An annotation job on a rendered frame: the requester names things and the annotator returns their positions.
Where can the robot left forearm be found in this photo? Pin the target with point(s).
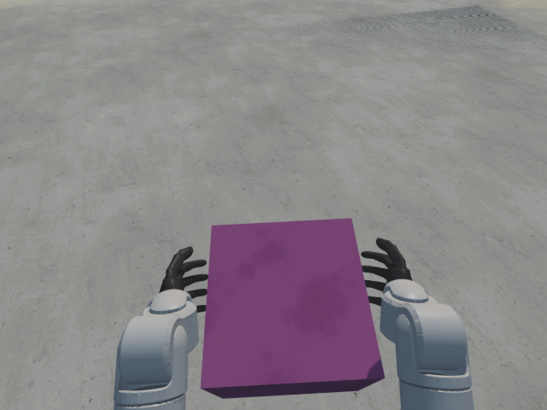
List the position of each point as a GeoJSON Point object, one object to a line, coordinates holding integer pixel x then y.
{"type": "Point", "coordinates": [152, 356]}

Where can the carton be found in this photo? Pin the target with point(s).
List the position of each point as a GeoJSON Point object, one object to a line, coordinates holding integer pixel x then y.
{"type": "Point", "coordinates": [287, 311]}

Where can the right robot hand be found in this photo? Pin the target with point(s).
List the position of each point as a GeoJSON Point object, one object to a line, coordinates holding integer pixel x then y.
{"type": "Point", "coordinates": [393, 260]}

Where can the left robot hand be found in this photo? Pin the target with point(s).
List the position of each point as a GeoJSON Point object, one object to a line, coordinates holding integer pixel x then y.
{"type": "Point", "coordinates": [176, 270]}

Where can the robot right forearm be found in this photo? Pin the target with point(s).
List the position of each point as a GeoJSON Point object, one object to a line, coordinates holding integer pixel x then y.
{"type": "Point", "coordinates": [431, 348]}

